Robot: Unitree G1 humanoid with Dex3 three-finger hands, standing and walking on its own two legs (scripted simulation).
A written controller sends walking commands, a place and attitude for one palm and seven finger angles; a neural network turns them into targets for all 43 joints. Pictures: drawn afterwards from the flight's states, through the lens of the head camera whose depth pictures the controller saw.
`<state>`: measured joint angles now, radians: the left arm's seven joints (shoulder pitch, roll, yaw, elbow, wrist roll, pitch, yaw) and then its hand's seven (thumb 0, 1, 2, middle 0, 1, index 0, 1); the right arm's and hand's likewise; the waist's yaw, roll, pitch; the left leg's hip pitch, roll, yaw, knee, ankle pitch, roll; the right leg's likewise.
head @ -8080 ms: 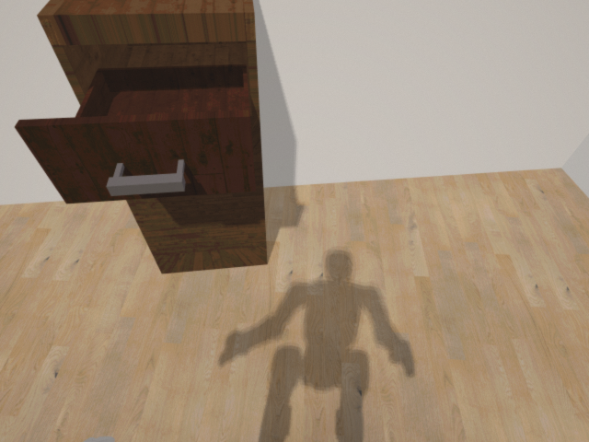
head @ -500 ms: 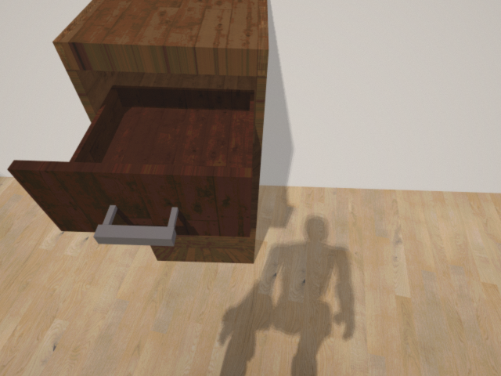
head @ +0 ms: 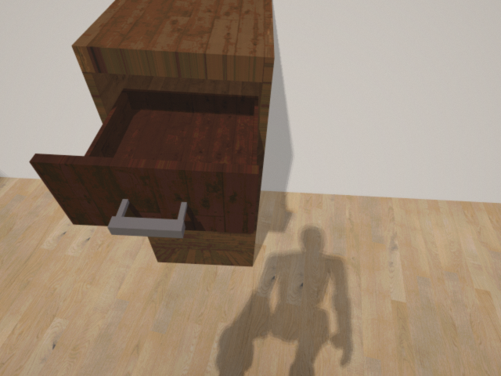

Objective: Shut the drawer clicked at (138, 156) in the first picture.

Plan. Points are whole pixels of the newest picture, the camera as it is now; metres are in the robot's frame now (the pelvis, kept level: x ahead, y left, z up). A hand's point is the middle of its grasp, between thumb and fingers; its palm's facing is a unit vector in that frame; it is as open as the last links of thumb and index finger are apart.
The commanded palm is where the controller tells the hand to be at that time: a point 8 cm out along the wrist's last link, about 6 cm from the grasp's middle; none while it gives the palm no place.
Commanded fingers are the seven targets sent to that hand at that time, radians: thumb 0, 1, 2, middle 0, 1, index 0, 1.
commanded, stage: come to a stop and stand still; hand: left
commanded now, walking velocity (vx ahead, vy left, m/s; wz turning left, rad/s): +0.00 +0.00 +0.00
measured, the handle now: (150, 216) +0.36 +0.21 +0.03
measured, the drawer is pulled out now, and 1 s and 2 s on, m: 0.28 0.28 0.28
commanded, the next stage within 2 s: look again from close up in 0.04 s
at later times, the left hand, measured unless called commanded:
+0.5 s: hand out of the picture +0.05 +0.21 -0.18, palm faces +0.01 -0.97 -0.26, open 7.3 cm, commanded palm none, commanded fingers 0.00 0.90 0.90 -0.20 -0.30 -0.20 -0.30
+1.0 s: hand out of the picture -0.04 +0.20 -0.18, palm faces -0.01 -0.98 -0.19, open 7.3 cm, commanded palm none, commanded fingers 0.00 0.90 0.90 -0.20 -0.30 -0.20 -0.30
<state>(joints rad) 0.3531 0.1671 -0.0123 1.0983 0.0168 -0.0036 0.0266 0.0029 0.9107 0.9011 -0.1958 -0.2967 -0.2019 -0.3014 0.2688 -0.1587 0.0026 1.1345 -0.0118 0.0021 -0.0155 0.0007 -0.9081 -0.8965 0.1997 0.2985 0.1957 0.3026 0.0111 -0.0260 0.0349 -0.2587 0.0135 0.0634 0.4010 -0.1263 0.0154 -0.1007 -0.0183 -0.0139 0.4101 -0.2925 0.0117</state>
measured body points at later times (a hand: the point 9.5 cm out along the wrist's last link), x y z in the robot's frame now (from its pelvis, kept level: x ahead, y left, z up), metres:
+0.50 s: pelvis +0.00 +0.02 -0.01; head +0.00 +0.02 +0.44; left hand +0.05 +0.26 -0.16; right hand +0.07 -0.22 -0.16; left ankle +0.06 +0.11 -0.74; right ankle -0.04 -0.13 -0.74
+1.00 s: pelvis +0.00 +0.02 -0.01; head +0.02 +0.03 +0.44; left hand -0.04 +0.25 -0.16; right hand +0.00 -0.22 -0.16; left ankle +0.06 +0.11 -0.74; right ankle -0.05 -0.12 -0.74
